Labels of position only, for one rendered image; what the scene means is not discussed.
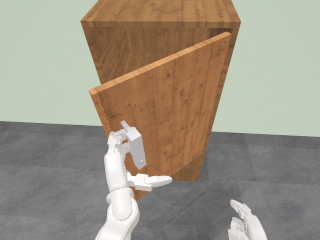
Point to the left robot hand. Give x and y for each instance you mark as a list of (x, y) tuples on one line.
[(115, 169)]

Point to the left robot forearm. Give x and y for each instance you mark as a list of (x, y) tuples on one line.
[(122, 215)]

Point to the handle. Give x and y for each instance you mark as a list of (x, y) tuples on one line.
[(135, 144)]

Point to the cupboard door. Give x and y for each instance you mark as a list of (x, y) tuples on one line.
[(170, 103)]

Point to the right robot hand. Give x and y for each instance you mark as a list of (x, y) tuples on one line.
[(248, 229)]

